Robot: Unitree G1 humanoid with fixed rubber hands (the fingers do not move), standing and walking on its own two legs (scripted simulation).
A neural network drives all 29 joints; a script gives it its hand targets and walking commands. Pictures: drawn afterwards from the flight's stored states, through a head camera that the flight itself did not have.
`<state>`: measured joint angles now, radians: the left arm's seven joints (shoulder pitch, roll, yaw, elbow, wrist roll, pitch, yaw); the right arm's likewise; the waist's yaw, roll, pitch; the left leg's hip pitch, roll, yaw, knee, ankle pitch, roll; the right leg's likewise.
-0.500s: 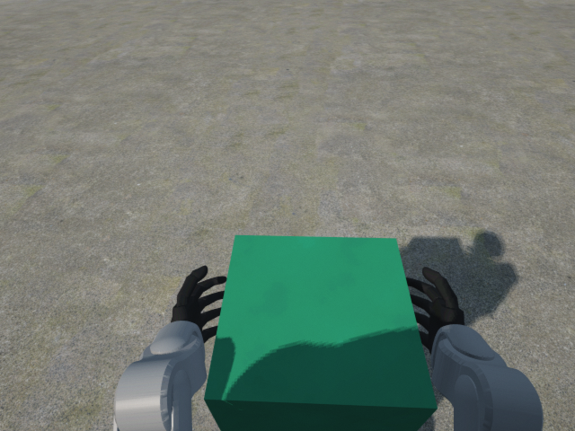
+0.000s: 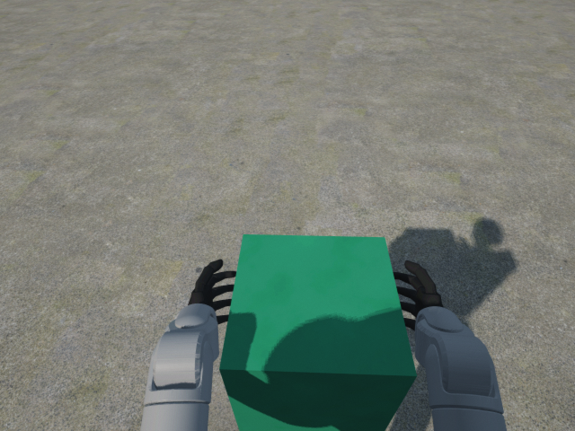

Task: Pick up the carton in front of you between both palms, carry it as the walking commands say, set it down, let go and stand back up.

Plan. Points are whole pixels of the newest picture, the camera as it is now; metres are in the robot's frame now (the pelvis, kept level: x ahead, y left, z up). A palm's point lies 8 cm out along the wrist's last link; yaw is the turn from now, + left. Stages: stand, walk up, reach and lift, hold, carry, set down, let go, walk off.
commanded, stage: carry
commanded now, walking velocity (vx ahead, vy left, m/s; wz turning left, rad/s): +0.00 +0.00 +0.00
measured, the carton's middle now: (311, 340) +0.27 +0.00 -0.04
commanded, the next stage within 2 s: hold in 0.32 s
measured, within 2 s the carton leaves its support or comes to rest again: neither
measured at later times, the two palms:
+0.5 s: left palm (202, 312) +0.27 +0.15 +0.04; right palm (420, 307) +0.28 -0.15 +0.04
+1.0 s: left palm (214, 299) +0.30 +0.14 +0.02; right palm (419, 301) +0.30 -0.15 +0.02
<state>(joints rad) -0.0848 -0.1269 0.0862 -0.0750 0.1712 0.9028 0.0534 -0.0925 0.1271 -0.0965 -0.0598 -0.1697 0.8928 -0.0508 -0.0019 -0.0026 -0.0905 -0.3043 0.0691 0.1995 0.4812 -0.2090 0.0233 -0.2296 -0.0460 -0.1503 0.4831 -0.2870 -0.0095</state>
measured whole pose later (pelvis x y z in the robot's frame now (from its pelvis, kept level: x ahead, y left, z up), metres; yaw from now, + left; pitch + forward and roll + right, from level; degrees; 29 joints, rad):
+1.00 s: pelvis -0.04 +0.00 -0.01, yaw +0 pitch -5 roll +0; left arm -0.59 -0.18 0.51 0.56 0.44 0.56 -0.04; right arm -0.60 0.19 -0.54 0.60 -0.45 0.52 0.04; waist 0.00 -0.03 0.11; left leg -0.29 -0.03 -0.06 0.57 -0.20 0.00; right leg -0.22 0.05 0.08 0.60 -0.30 -0.01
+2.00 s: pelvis -0.09 +0.00 -0.25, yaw -3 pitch +46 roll -3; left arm -0.96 0.02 0.39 0.69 0.19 0.23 0.06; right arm -0.95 0.03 -0.44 0.68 -0.14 0.21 -0.09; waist 0.00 -0.02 -0.14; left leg -2.00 -0.09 -0.09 1.64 -0.45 -0.04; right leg -1.92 0.14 0.06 1.68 -0.57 0.05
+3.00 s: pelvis -0.10 +0.00 -0.39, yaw -5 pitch +40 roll -1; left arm -1.31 0.23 0.33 0.97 0.05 0.18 0.06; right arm -1.31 -0.12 -0.31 0.94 -0.02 0.17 -0.18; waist 0.04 -0.04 0.24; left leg -2.29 -0.06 -0.06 2.13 -0.54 -0.05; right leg -2.23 0.19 0.03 2.18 -0.65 0.06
